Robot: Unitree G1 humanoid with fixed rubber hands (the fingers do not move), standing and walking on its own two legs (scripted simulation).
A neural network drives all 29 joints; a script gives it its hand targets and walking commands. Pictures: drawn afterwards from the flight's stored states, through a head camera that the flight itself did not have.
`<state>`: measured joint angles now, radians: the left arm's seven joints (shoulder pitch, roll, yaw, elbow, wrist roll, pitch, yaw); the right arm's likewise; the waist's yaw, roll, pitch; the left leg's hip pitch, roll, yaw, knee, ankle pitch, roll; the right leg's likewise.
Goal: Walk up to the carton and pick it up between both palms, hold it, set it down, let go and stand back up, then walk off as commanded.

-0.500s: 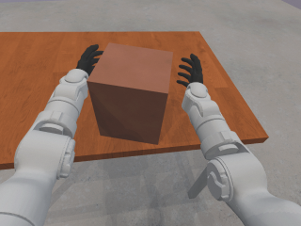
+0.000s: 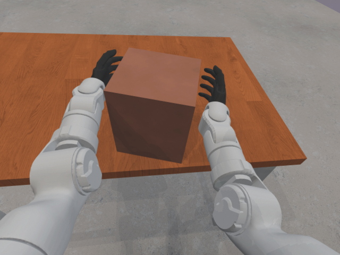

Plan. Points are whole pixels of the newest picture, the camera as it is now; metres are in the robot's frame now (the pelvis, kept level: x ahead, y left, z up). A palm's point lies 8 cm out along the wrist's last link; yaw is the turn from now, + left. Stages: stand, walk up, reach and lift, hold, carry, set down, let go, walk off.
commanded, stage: reach and lift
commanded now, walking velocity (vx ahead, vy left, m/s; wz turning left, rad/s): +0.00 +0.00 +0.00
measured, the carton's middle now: (156, 108) +0.43 -0.01 +0.11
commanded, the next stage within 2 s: none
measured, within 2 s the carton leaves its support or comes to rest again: leaves its support in 1.28 s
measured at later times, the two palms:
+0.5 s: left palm (101, 82) +0.48 +0.11 +0.16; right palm (216, 103) +0.39 -0.15 +0.15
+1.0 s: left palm (101, 82) +0.47 +0.11 +0.16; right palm (216, 104) +0.39 -0.15 +0.15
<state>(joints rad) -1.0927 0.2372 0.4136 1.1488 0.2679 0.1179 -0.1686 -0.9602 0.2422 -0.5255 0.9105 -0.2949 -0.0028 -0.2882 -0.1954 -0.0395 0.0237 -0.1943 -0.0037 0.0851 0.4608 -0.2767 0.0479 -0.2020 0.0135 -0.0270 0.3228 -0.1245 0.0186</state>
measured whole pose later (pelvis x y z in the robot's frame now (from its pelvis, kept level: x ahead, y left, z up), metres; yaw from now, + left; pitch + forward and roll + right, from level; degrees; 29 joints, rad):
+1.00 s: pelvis +0.00 +0.00 +0.00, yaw +0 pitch +0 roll -2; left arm -1.08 0.22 0.40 1.12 0.29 0.12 -0.16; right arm -0.92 0.25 -0.55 0.90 -0.31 -0.07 -0.26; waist -0.18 -0.04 0.02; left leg -0.19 0.00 0.09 0.46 -0.28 0.05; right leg -0.20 0.01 -0.03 0.32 -0.12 0.02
